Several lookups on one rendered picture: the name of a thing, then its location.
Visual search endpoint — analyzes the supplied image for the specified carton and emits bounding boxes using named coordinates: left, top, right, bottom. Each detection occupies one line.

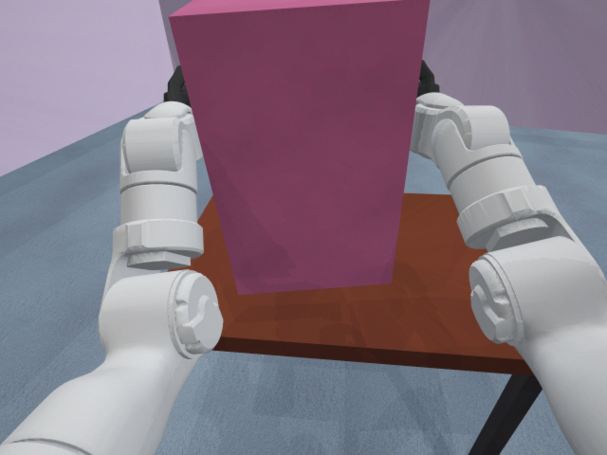
left=169, top=0, right=430, bottom=295

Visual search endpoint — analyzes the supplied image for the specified table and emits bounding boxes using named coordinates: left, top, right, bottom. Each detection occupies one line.
left=167, top=193, right=543, bottom=455

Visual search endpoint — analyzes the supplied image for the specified right robot forearm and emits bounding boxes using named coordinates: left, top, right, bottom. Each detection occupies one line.
left=410, top=92, right=607, bottom=294

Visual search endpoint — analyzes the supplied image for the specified left robot forearm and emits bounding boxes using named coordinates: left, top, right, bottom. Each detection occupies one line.
left=99, top=101, right=204, bottom=349

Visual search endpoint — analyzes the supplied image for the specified left robot upper arm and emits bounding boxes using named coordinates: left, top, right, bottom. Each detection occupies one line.
left=0, top=269, right=223, bottom=455

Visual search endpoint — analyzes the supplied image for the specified right robot upper arm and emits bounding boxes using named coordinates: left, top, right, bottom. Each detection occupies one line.
left=469, top=236, right=607, bottom=455

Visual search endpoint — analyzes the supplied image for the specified robot left hand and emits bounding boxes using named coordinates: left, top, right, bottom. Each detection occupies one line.
left=164, top=65, right=192, bottom=108

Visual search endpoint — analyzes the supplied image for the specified robot right hand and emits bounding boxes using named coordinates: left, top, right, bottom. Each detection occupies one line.
left=417, top=60, right=439, bottom=97

